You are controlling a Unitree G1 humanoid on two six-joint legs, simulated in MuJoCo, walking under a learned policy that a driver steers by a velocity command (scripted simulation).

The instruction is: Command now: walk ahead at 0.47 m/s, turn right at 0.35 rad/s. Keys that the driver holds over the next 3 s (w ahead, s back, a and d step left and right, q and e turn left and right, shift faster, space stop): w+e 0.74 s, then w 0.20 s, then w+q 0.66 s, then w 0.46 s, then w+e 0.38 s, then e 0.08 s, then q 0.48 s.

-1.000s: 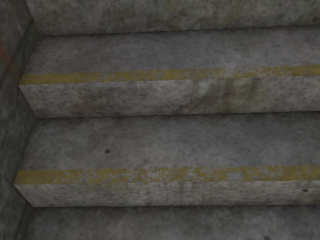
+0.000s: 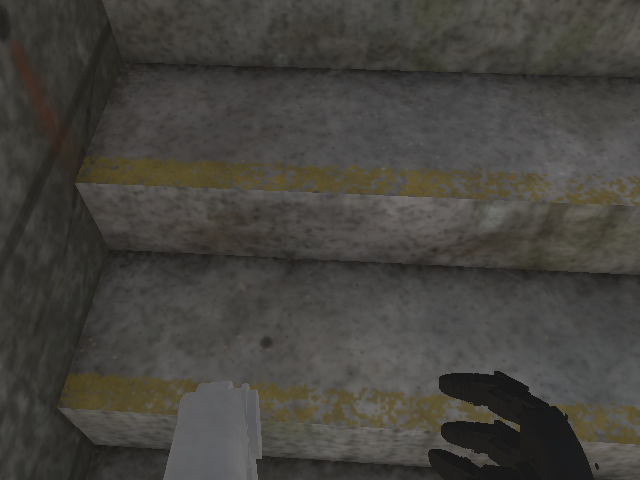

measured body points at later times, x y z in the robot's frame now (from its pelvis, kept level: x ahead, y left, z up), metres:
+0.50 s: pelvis +0.25 +0.07 +0.18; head +0.25 +0.07 +0.63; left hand +0.48 +0.19 +0.08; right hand +0.17 -0.09 +0.02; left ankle +0.21 +0.18 -0.56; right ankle +0.31 -0.07 -0.22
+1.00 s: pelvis +0.52 -0.04 +0.34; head +0.52 -0.03 +0.79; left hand +0.50 +0.19 +0.19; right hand +0.53 -0.30 +0.22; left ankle +0.61 +0.08 +0.00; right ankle +0.47 -0.12 -0.38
